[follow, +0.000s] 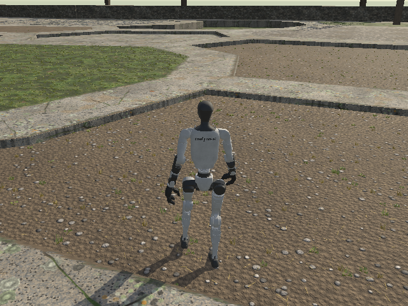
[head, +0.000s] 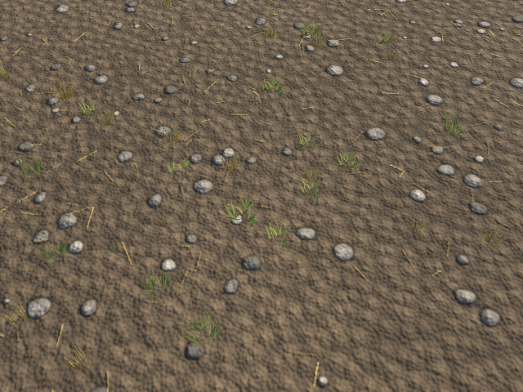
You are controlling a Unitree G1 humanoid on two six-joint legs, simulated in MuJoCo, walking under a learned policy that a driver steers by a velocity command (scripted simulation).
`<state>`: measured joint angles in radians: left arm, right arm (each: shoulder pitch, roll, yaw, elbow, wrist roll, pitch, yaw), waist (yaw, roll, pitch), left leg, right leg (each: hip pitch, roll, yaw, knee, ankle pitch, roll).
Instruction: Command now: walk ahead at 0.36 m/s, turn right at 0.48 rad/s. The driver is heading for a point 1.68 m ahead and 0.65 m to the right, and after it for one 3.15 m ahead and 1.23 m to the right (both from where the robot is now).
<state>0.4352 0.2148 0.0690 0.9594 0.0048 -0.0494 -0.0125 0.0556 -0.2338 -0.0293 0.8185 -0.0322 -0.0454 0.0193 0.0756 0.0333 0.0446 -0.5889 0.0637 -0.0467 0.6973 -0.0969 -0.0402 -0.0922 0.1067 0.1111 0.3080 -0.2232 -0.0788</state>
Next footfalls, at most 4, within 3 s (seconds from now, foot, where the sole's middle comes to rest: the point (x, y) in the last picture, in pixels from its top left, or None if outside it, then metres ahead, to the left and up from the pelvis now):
0.12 left None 0.22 0.12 -0.78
0.60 right None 0.11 -0.09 -0.78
1.10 left None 0.20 0.08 -0.78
1.40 right None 0.04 -0.06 -0.78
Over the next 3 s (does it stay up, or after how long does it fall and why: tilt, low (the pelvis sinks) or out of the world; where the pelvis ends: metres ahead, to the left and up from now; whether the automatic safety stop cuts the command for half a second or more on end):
stays up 0.17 0.01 -0.02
